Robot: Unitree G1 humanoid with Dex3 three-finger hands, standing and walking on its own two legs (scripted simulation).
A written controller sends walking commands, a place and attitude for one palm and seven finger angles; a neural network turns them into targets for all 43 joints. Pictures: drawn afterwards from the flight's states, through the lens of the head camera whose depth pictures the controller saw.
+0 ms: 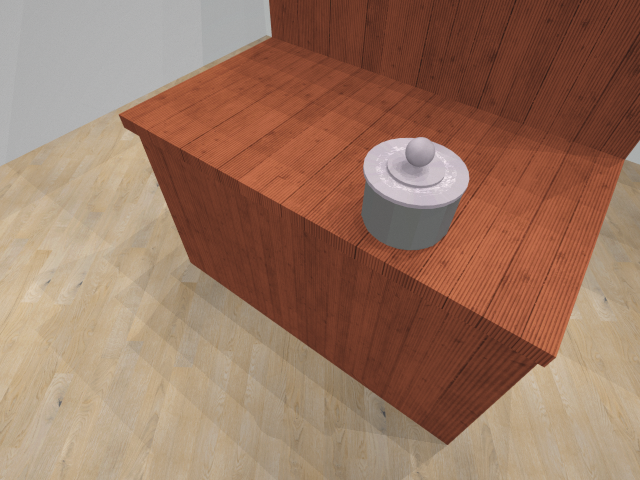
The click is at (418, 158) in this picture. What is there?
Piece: lid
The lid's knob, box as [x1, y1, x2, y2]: [405, 137, 434, 166]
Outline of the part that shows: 418,137 411,140 408,143 405,150 405,155 407,160 411,164 416,166 422,166 427,164 432,159 434,155 434,147 428,139 424,137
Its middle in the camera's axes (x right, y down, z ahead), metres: +0.17 -0.15 +0.66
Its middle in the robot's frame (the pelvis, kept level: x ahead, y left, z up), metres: +0.61 -0.13 +0.07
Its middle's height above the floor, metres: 0.84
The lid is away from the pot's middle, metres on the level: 0.00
